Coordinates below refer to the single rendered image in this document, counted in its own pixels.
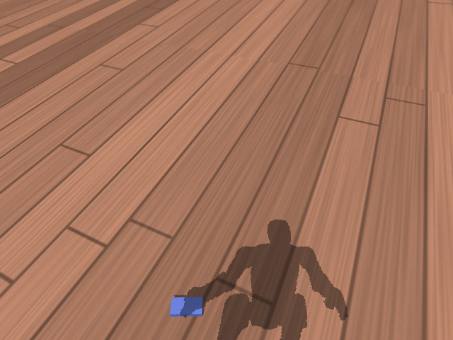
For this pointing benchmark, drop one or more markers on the small box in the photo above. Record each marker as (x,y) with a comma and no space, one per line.
(186,306)

